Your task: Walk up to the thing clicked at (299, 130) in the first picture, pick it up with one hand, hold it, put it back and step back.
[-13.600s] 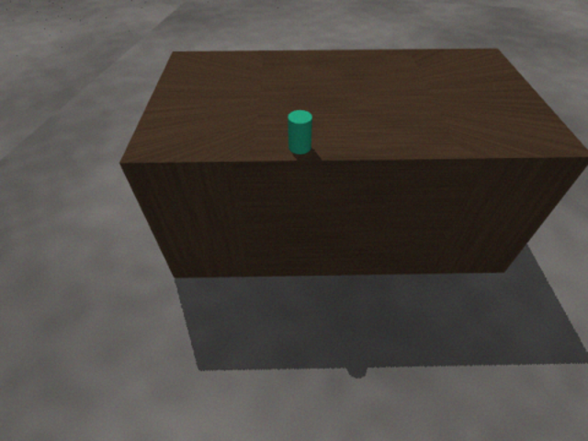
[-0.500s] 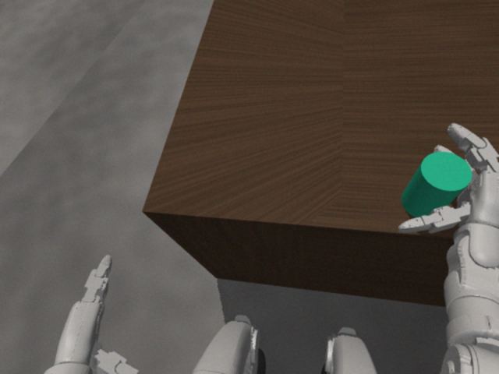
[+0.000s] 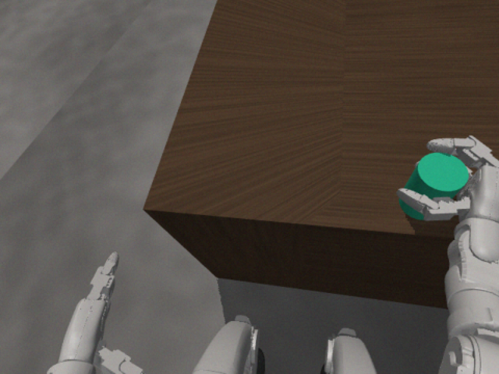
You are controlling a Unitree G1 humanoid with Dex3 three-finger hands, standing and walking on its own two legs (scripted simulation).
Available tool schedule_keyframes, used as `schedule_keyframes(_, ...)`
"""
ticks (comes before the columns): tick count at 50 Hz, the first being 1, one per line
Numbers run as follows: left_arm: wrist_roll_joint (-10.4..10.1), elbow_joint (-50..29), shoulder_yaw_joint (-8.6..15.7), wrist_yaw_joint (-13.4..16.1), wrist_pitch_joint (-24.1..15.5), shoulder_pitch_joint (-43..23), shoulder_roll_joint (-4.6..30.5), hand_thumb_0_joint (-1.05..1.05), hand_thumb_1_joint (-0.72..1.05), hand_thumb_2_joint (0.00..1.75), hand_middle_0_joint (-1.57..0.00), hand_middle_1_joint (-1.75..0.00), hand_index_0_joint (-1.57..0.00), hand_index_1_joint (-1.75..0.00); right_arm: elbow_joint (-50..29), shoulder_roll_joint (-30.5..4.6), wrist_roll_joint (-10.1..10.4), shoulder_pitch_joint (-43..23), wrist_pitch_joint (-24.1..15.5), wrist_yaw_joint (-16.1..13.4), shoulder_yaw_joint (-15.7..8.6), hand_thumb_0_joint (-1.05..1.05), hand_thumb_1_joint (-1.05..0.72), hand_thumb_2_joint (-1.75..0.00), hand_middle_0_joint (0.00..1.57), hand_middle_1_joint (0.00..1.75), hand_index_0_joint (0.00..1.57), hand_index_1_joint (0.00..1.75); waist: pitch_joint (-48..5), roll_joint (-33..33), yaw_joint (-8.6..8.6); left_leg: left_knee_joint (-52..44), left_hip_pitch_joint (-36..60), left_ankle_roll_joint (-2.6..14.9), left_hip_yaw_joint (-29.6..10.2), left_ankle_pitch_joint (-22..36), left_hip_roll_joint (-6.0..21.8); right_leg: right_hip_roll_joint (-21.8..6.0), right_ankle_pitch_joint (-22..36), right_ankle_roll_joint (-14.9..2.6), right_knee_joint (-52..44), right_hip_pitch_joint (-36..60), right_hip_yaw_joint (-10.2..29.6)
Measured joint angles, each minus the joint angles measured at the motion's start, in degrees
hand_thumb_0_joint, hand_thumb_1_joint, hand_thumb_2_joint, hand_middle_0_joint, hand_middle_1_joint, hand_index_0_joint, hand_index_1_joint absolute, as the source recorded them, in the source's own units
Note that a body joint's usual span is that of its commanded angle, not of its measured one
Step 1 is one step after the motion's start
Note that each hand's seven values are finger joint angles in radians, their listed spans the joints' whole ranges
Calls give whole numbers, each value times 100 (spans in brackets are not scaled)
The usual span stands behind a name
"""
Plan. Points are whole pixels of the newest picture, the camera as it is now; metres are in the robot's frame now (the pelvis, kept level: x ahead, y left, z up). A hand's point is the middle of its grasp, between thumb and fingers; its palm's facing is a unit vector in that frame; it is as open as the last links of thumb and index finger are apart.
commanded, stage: settle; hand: right
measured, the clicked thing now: (429, 188) +0.43 -0.21 -0.02
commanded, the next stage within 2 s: lift in 0.98 s
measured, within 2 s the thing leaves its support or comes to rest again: leaves its support in 0.40 s
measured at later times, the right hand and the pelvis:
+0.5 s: hand (443, 170) +0.44 -0.21 +0.03, palm faces +0.24 +0.97 -0.03, open 9.5 cm; pelvis +0.01 +0.00 +0.01, yaw +0 degrees
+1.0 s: hand (446, 152) +0.45 -0.21 +0.06, palm faces +0.23 +0.97 -0.01, open 9.6 cm; pelvis +0.02 +0.00 +0.04, yaw +0 degrees
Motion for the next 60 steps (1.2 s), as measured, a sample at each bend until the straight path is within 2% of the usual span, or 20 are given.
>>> schedule_keyframes(5, -1, 110, 2, -12, 93, 147, 4, -1, -50, 3, -6, -6, -7, -5, -139, 59, 54, 91, 145, -45, -42, 1, 30, -91, 84, 91, 84, 91, -29, -64, 2, -2, -32, -19, -47, 10, -11, -12, -12, -20, 2, -13, -46)
schedule_keyframes(8, -11, 136, 24, 25, 124, 129, 20, -1, -51, 3, -6, -6, -7, -5, -68, 85, 73, 80, 131, -127, -61, 1, 31, -95, 83, 94, 83, 93, -38, -99, 12, -1, -22, -31, -60, 5, -11, -11, -22, -32, 5, 0, -58)
schedule_keyframes(11, -14, 91, 46, 68, 147, 27, 75, -1, -51, 4, -7, -6, -7, -5, -13, 67, 7, 47, 167, -190, -63, 1, 32, -97, 82, 96, 82, 96, -34, -93, 16, -3, 10, -33, -73, 3, -18, -17, -29, -33, 0, 40, -71)
schedule_keyframes(18, -16, 100, -53, 102, 33, 48, 21, -1, -52, 5, -7, -6, -7, -6, -117, 69, -78, 85, 406, -274, 92, 1, 32, -98, 80, 100, 80, 99, -27, -1, -36, -167, 222, -10, -45, 27, -22, -14, 8, -3, -169, 244, -45)
schedule_keyframes(25, -11, 523, -114, 133, 95, -25, -20, -1, -53, 5, -7, -6, -7, -6, -455, 94, -8, 161, 562, -367, 199, 1, 32, -99, 78, 102, 79, 101, 75, -86, -124, -353, 420, -17, -58, 64, -22, -6, 42, -4, -352, 445, -63)
schedule_keyframes(32, -82, 578, -141, 205, 125, -99, 53, -1, -54, 6, -7, -6, -7, -6, -229, 129, 24, 67, 692, -365, 313, 1, 32, -100, 77, 104, 78, 103, -10, -121, -173, -624, 793, -26, -85, 90, -13, 14, 81, -2, -654, 838, -97)
schedule_keyframes(39, -99, 799, -149, 187, 101, -179, -20, -1, -54, 6, -7, -5, -6, -6, -178, 139, 25, -25, 727, -320, 290, 1, 34, -103, 77, 106, 77, 105, 41, -71, -212, -757, 945, -13, -100, 121, -10, 22, 129, 13, -822, 1012, -115)
schedule_keyframes(49, -131, 918, -227, 198, 127, -162, -65, -1, -54, 6, -6, -5, -6, -6, -404, 276, 89, 165, 834, -332, 344, 1, 34, -104, 74, 109, 75, 108, 90, -102, -272, -964, 1195, -22, -120, 178, -1, 40, 195, 13, -1052, 1276, -139)
schedule_keyframes(55, -143, 1118, -150, 246, 87, -263, -25, -1, -54, 6, -6, -5, -6, -6, -355, 220, 98, 98, 817, -363, 404, 1, 34, -105, 73, 111, 74, 110, 93, -88, -303, -1064, 1313, -18, -136, 227, -7, 38, 241, 19, -1157, 1404, -157)
schedule_keyframes(60, -147, 1113, -222, 246, 104, -265, -63, -1, -54, 6, -6, -5, -6, -6, -432, 236, 120, 142, 889, -313, 423, 1, 35, -106, 73, 112, 73, 111, 131, -107, -325, -1162, 1418, -20, -153, 284, -13, 36, 296, 18, -1262, 1519, -175)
